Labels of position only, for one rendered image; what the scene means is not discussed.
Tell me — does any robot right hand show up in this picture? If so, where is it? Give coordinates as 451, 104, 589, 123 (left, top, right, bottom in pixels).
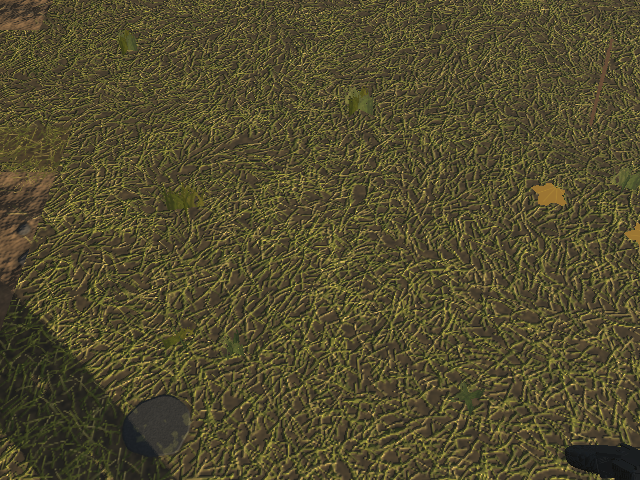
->
565, 443, 640, 480

